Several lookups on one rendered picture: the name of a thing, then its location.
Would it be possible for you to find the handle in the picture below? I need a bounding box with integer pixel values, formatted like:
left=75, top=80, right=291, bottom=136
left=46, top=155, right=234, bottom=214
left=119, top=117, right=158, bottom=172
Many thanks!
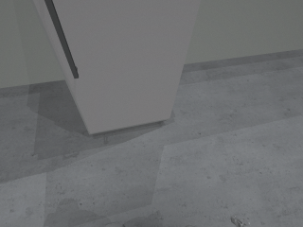
left=45, top=0, right=79, bottom=79

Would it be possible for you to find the fridge door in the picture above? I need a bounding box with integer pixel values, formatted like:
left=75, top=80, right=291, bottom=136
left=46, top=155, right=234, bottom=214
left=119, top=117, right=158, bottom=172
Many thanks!
left=33, top=0, right=201, bottom=133

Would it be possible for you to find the right robot hand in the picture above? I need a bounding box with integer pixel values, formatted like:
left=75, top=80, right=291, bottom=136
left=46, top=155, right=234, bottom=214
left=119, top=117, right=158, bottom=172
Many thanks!
left=230, top=216, right=255, bottom=227

